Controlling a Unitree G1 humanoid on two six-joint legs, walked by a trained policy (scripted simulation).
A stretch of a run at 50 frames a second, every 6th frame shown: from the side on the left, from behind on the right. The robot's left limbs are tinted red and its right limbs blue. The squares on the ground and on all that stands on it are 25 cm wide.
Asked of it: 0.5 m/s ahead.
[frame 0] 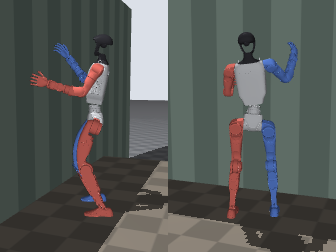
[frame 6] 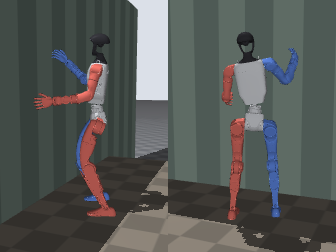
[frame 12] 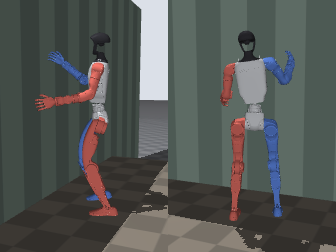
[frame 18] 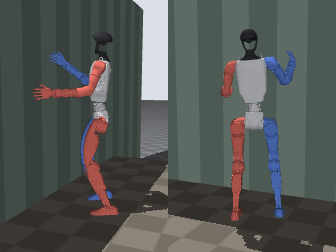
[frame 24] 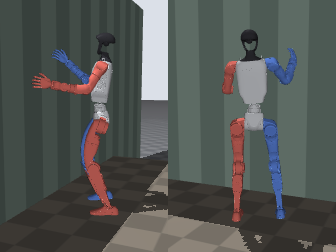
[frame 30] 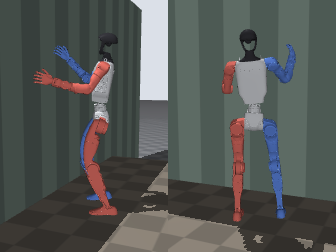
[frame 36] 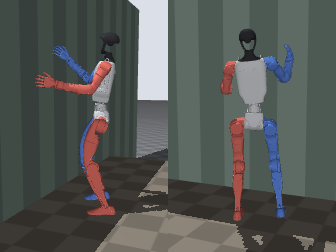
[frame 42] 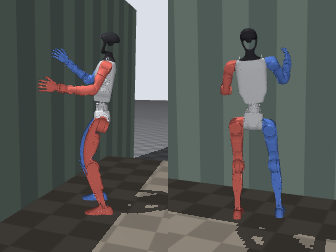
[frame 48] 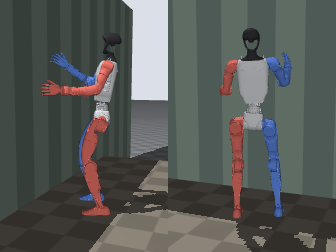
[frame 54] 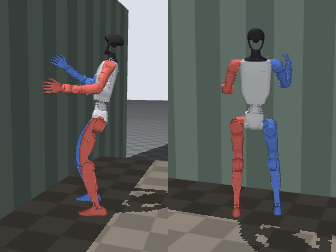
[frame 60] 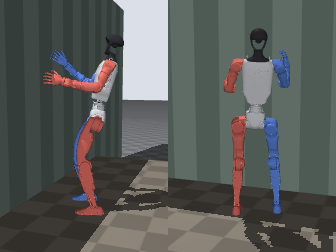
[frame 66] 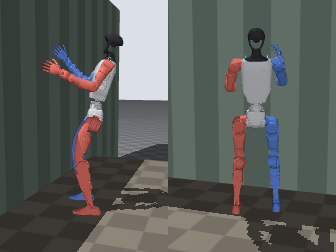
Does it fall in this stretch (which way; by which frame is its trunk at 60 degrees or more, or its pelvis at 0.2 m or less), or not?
no
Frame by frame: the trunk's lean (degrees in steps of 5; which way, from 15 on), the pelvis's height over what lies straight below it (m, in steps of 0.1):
0: 10, 0.7
6: 10, 0.7
12: 10, 0.8
18: 5, 0.8
24: 5, 0.8
30: 10, 0.8
36: 10, 0.8
42: 10, 0.8
48: 10, 0.8
54: 10, 0.8
60: 15 backward, 0.8
66: 15 backward, 0.8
